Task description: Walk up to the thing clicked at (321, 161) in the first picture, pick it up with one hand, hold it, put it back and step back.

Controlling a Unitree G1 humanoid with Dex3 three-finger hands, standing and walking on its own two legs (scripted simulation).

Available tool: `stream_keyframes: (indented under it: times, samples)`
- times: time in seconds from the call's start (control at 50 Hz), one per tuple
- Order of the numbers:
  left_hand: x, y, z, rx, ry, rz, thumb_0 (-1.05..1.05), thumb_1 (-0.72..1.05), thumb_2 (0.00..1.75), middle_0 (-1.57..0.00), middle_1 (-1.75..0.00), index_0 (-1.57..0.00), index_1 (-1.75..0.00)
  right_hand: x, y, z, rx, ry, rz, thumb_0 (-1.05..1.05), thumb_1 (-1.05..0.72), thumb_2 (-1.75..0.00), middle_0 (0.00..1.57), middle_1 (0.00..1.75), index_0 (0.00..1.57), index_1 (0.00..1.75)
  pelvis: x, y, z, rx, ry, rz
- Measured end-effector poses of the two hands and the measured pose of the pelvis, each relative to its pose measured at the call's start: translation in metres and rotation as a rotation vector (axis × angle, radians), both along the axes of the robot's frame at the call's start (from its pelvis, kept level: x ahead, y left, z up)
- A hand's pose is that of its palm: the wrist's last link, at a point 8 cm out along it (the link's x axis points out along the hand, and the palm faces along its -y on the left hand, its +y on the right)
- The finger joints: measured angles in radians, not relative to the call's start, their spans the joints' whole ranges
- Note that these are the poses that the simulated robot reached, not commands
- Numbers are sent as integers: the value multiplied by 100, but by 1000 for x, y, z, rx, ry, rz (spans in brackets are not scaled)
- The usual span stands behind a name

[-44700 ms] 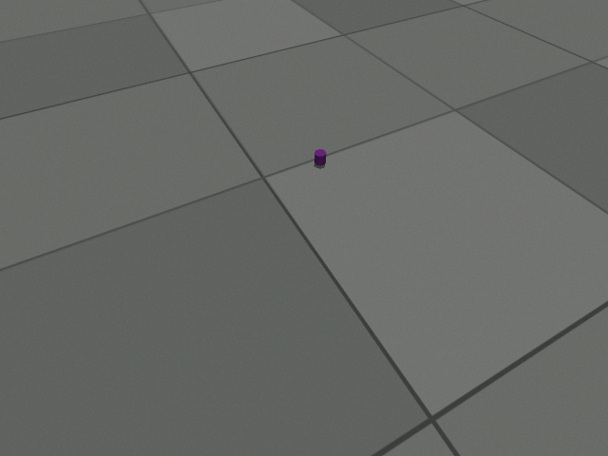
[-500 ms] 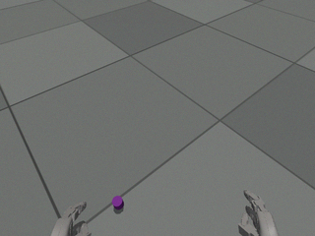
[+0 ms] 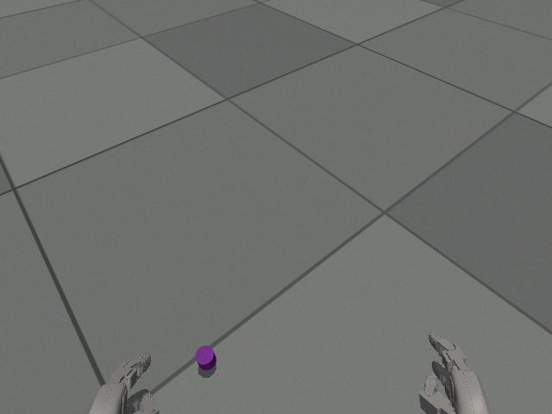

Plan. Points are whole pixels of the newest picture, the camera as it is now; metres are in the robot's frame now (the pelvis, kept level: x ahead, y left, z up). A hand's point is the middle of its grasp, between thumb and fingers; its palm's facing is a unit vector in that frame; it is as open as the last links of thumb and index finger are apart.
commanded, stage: home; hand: left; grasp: from above
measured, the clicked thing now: (206, 358) +0.44 +0.24 -0.69
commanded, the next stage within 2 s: stand in 0.12 s
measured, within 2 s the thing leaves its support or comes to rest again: neither
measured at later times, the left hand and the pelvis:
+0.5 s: hand out of the picture +0.11 +0.23 -0.10, palm faces +0.03 -0.94 -0.33, open 7.4 cm; pelvis -0.01 +0.00 +0.03, yaw +0 degrees
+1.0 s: hand out of the picture +0.01 +0.25 -0.10, palm faces +0.04 -0.95 -0.32, open 7.4 cm; pelvis -0.03 +0.02 +0.06, yaw +0 degrees
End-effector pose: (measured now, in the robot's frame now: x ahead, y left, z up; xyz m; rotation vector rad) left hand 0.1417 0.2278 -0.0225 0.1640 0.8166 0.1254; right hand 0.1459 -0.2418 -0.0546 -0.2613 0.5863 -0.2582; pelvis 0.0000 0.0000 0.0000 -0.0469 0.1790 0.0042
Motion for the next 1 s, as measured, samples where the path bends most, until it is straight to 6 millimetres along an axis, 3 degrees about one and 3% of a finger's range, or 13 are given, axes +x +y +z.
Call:
stream_keyframes:
  times: [0.22, 0.34, 0.52, 0.7, 1.0]
  samples:
    - [-1, 0, 0, 0, -3, 1, 1, 90, 90, -20, -30, -20, -30, -3, 1, 0, 3, 3, 0, 1, -90, -90, 20, 30, 20, 30, -2, 0, 0, 0, -3, 0]
    - [0, 21, -26, 109, 10, -35, 1, 90, 90, -20, -30, -20, -30, -18, -8, -19, -37, 310, 139, 1, -90, -90, 20, 30, 20, 30, -13, 0, 16, 38, -109, -8]
    - [-50, 51, -41, 139, 192, 40, 1, 90, 90, -20, -30, -20, -30, -56, -26, -16, 11, 463, 41, 1, -90, -90, 20, 30, 20, 30, -13, 5, 36, 48, -182, -10]
    - [-97, 59, -47, 108, 336, 87, 1, 90, 90, -20, -30, -20, -30, -87, -19, -10, 36, 558, -8, 1, -90, -90, 20, 30, 20, 30, -16, 12, 52, 41, -232, -7]
    - [-136, 66, -43, 105, 445, 112, 0, 90, 90, -20, -30, -20, -30, -113, -14, -10, 66, 626, -39, 0, -90, -90, 20, 30, 20, 30, -28, 17, 63, 46, -264, -8]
